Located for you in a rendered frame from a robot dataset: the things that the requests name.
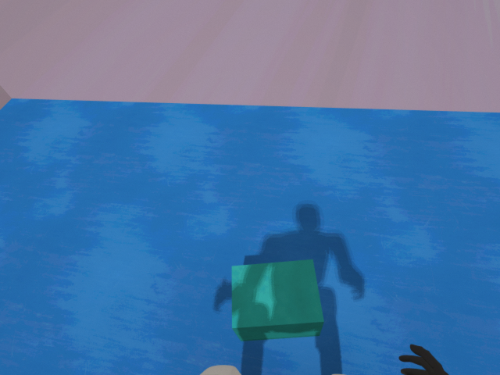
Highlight carton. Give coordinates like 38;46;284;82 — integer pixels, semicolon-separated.
232;259;324;341

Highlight robot right hand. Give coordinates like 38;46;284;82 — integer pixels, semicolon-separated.
399;345;448;375

